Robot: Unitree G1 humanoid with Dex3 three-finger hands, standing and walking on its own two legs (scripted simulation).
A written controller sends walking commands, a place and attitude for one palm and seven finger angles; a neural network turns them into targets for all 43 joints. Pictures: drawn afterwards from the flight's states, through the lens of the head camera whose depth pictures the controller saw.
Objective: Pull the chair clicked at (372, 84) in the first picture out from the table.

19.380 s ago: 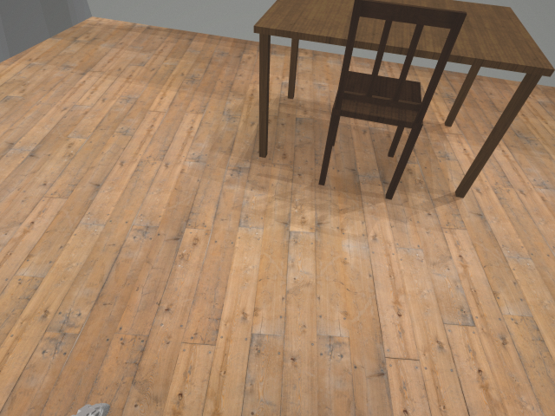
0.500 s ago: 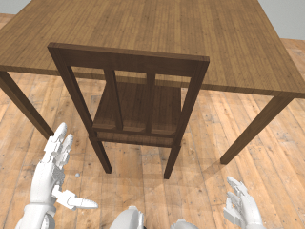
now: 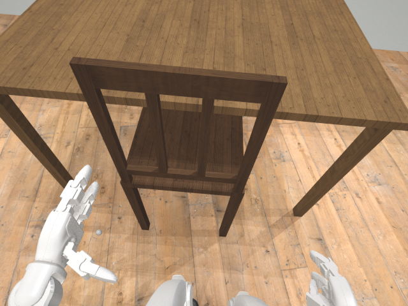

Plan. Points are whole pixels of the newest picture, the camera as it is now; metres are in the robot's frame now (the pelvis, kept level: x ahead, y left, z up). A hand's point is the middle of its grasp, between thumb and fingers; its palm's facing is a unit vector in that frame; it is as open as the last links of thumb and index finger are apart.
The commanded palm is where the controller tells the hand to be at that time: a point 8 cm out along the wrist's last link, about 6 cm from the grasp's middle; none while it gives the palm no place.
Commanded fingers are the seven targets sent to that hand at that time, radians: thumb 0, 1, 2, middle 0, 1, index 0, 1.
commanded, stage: raise the hand toward the chair's back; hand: left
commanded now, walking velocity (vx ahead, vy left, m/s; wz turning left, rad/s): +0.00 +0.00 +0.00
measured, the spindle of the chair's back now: (158, 138) +0.48 +0.14 -0.01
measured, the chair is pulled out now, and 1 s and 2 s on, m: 0.00 0.00 0.00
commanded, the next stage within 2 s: aim the fingers beside a spindle in 0.28 s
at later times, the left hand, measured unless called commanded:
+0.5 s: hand (99, 233) +0.24 +0.20 +0.04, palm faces +0.02 -1.00 -0.06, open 17.0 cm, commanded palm +0.22 +0.25 +0.03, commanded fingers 0.00 -0.50 0.30 -0.06 -0.08 -0.06 -0.08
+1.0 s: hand (122, 217) +0.27 +0.17 +0.01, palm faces -0.03 -1.00 -0.02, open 17.0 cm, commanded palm +0.26 +0.23 +0.01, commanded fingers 0.00 -0.50 0.30 -0.06 -0.08 -0.06 -0.08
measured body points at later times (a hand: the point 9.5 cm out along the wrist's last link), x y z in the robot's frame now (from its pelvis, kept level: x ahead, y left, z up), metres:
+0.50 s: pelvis -0.01 -0.01 +0.00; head +0.06 +0.00 +0.44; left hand +0.23 +0.25 +0.04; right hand +0.18 -0.25 -0.07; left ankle +0.06 +0.03 -0.67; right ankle +0.00 -0.11 -0.67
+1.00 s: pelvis +0.01 -0.03 -0.01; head +0.09 -0.01 +0.43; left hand +0.27 +0.23 +0.01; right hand +0.17 -0.28 -0.10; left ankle +0.06 +0.02 -0.67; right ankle +0.00 -0.11 -0.67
